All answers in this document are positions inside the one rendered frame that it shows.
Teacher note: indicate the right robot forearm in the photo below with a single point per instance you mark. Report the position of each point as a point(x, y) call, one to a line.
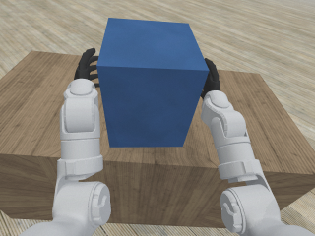
point(231, 140)

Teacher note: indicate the pedestal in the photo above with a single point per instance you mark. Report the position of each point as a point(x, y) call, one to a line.
point(166, 186)

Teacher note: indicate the robot left upper arm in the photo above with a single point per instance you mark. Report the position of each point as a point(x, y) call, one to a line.
point(79, 209)

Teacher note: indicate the robot right hand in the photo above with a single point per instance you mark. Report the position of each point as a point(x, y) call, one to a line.
point(213, 79)

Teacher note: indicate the robot left hand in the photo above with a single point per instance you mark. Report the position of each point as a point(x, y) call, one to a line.
point(84, 68)

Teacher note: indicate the carton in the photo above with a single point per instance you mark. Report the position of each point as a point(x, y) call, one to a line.
point(151, 75)

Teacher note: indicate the robot right upper arm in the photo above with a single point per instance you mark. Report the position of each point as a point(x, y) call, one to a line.
point(252, 211)

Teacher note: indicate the left robot forearm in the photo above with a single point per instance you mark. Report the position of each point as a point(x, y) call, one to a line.
point(79, 122)

